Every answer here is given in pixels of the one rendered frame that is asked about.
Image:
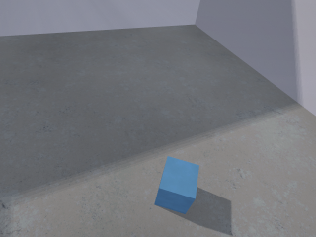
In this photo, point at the carton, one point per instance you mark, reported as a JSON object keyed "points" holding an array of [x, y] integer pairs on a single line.
{"points": [[178, 186]]}

